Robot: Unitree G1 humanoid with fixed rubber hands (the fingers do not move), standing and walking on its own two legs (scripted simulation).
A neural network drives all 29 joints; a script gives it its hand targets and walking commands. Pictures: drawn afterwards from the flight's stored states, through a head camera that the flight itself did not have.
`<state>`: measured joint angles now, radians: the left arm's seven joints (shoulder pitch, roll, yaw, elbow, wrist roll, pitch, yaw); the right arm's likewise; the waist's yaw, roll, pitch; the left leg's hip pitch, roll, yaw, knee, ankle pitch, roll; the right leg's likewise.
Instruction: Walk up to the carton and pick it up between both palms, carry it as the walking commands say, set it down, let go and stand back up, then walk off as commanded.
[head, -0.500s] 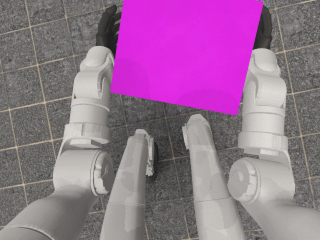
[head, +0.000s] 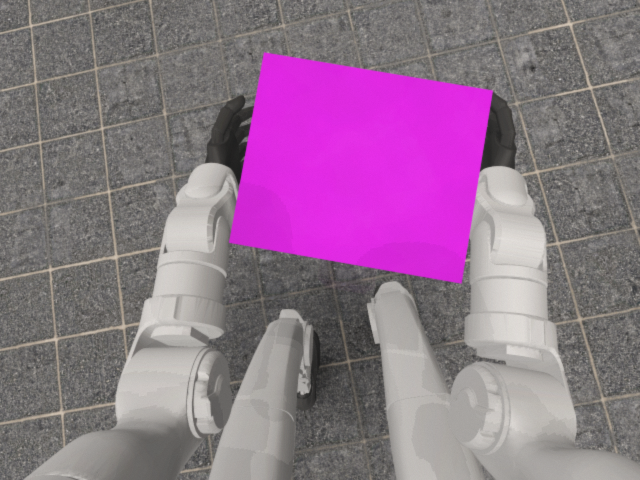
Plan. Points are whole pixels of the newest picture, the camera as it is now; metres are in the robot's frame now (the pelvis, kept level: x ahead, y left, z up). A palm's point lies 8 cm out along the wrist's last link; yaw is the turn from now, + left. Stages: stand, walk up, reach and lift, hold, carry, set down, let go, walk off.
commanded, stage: reach and lift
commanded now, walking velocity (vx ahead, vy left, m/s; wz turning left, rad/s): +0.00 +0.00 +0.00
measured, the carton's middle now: (350, 193) +0.41 -0.04 -0.11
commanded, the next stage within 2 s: none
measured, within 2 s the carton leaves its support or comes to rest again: neither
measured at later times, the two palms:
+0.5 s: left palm (182, 133) +0.44 +0.11 +0.05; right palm (527, 134) +0.40 -0.19 +0.05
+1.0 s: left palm (153, 136) +0.42 +0.11 +0.10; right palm (569, 134) +0.38 -0.19 +0.11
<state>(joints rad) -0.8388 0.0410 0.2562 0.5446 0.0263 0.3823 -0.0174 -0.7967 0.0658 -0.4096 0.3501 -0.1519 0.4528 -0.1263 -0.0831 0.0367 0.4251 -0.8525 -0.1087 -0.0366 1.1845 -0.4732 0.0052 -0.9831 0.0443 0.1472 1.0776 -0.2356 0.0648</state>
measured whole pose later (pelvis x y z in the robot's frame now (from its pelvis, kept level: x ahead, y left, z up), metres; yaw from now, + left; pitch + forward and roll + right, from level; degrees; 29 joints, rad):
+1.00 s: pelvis +0.14 +0.01 +0.11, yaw +1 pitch +3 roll -1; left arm -0.12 -0.11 0.07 0.27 0.12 0.54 -0.02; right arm -0.06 0.13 -0.22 0.13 -0.15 0.57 -0.06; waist -0.10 0.02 -0.04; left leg -0.14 -0.05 -0.12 0.41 -0.31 0.03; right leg -0.27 0.02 0.10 0.36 -0.14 0.04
